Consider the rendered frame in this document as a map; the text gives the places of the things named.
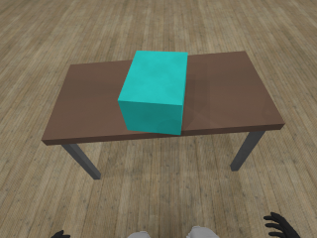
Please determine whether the robot right thigh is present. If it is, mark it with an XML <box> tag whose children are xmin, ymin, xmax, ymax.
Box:
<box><xmin>186</xmin><ymin>227</ymin><xmax>219</xmax><ymax>238</ymax></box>

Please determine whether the robot right hand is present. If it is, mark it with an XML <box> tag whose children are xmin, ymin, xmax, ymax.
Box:
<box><xmin>264</xmin><ymin>212</ymin><xmax>300</xmax><ymax>238</ymax></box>

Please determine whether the carton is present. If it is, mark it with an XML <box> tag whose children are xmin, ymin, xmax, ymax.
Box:
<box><xmin>118</xmin><ymin>51</ymin><xmax>188</xmax><ymax>135</ymax></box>

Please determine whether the table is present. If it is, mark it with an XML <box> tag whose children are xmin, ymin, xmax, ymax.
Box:
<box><xmin>41</xmin><ymin>51</ymin><xmax>285</xmax><ymax>180</ymax></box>

